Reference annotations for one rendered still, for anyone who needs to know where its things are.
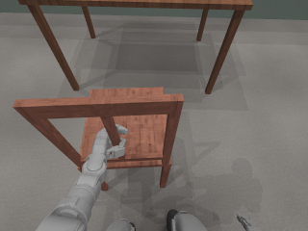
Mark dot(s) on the left robot thigh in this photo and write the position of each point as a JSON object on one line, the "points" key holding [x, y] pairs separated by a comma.
{"points": [[121, 225]]}

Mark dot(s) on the robot left upper arm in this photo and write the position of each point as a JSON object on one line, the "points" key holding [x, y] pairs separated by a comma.
{"points": [[57, 223]]}

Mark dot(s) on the chair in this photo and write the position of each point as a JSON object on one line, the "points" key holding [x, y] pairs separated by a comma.
{"points": [[150, 116]]}

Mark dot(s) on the robot left hand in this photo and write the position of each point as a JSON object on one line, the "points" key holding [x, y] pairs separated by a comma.
{"points": [[102, 143]]}

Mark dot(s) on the right robot shin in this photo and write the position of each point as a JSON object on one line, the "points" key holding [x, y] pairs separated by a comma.
{"points": [[181, 212]]}

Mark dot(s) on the table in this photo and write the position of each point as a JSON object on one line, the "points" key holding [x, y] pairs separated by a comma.
{"points": [[238, 6]]}

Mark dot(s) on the robot right hand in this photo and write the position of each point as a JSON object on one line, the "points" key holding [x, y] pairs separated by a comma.
{"points": [[248, 223]]}

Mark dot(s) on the left robot forearm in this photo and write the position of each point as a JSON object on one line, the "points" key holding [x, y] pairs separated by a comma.
{"points": [[81, 197]]}

